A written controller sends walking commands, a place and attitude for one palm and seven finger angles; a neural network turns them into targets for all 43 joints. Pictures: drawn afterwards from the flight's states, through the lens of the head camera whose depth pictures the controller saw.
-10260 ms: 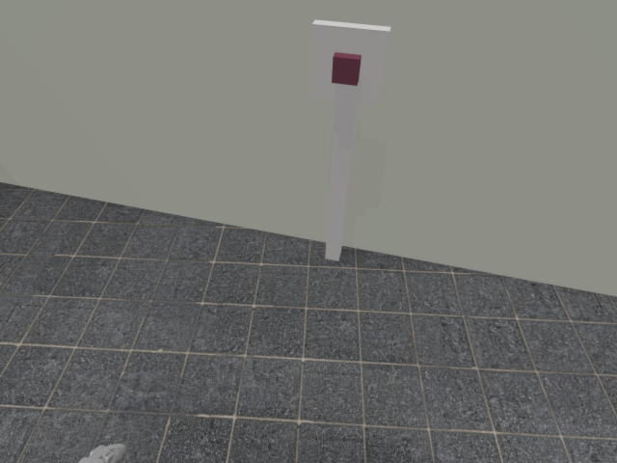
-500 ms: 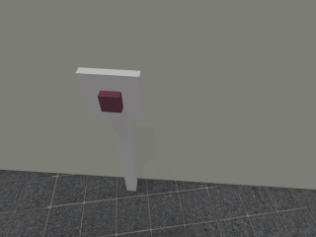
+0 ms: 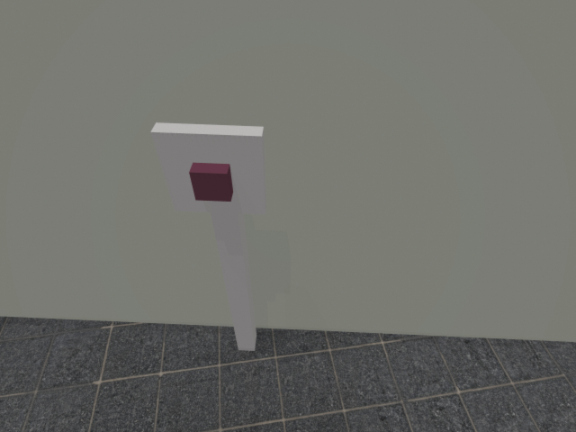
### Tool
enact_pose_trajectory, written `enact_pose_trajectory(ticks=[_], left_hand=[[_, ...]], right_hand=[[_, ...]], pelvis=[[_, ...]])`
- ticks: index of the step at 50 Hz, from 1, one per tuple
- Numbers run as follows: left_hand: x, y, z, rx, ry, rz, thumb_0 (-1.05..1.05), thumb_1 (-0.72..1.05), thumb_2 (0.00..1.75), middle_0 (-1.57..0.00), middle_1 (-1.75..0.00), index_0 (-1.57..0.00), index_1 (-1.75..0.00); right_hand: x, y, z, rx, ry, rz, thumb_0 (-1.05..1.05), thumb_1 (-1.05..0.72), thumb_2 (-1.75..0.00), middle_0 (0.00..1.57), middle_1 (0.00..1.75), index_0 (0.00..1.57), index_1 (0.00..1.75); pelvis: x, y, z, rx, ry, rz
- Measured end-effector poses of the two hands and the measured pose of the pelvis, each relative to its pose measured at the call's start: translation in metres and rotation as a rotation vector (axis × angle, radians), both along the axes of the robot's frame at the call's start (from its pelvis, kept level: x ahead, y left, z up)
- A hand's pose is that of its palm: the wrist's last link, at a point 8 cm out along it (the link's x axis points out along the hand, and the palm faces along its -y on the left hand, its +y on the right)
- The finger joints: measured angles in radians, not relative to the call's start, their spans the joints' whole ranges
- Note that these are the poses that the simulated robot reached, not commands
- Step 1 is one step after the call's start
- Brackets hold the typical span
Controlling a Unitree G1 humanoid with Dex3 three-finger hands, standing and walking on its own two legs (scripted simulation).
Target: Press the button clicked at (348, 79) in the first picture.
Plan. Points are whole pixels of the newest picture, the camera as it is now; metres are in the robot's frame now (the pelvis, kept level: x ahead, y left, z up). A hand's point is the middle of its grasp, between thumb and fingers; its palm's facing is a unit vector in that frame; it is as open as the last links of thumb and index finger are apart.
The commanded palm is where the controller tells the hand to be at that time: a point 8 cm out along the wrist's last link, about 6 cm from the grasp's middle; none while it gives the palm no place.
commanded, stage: look again from close up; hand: left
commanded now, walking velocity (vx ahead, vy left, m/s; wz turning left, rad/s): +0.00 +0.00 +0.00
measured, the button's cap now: (212, 181) +0.52 +0.17 +0.06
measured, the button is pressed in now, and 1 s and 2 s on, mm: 0 0 0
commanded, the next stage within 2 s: shuffle to correct the standing spot in 0.18 s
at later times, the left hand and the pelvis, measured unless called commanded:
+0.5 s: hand out of the picture -0.06 +0.15 -0.18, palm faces +0.04 -0.99 -0.13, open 7.4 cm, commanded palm none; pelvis -0.01 +0.00 +0.00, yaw +0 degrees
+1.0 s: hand out of the picture +0.00 +0.12 -0.18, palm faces +0.07 -0.99 -0.10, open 7.4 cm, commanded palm none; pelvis +0.03 -0.01 +0.00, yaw +0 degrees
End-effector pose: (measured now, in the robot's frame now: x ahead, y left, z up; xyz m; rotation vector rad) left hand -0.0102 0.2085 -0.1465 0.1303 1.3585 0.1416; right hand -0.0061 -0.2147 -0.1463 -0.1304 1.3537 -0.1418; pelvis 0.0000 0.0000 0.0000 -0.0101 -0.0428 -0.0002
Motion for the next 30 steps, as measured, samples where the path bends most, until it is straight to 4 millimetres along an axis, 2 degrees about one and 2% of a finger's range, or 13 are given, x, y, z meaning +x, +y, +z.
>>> enact_pose_trajectory(ticks=[7, 17, 24, 30], left_hand=[[0.0, 0.007, -0.001, -0.003, -0.032, -0.003, 0.01, 0.91, 0.9, -0.2, -0.29, -0.19, -0.3], [-0.03, 0.006, -0.004, -0.027, 0.027, 0.014, 0.01, 0.91, 0.9, -0.2, -0.29, -0.19, -0.3], [-0.05, -0.002, -0.005, -0.045, 0.087, 0.026, 0.01, 0.91, 0.9, -0.2, -0.29, -0.19, -0.3], [-0.059, -0.014, -0.004, -0.05, 0.123, 0.049, 0.01, 0.91, 0.9, -0.2, -0.29, -0.19, -0.3]], right_hand=[[-0.005, -0.001, 0.006, -0.017, -0.015, 0.004, 0.02, -0.92, -0.9, 0.2, 0.3, 0.2, 0.3], [-0.016, 0.002, 0.011, -0.023, 0.007, 0.009, 0.01, -0.92, -0.9, 0.2, 0.3, 0.2, 0.3], [-0.021, 0.003, 0.01, -0.016, 0.033, -0.007, 0.01, -0.91, -0.9, 0.2, 0.3, 0.2, 0.3], [-0.017, -0.005, 0.006, -0.01, 0.046, -0.017, 0.01, -0.9, -0.9, 0.2, 0.3, 0.2, 0.3]], pelvis=[[-0.01, 0.003, 0.001, 0.002, 0.005, 0.002], [-0.017, 0.004, 0.003, -0.003, 0.011, 0.004], [-0.012, 0.001, 0.003, -0.003, 0.019, 0.005], [-0.004, -0.008, 0.0, 0.001, 0.028, 0.006]])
